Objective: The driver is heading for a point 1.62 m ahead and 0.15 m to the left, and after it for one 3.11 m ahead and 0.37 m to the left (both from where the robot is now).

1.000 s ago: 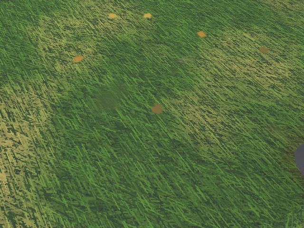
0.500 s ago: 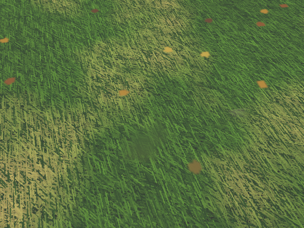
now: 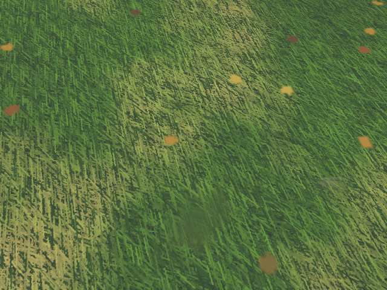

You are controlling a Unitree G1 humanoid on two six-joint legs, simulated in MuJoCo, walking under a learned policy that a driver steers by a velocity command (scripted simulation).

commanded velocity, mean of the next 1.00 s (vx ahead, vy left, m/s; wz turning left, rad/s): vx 0.05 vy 0.00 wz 0.01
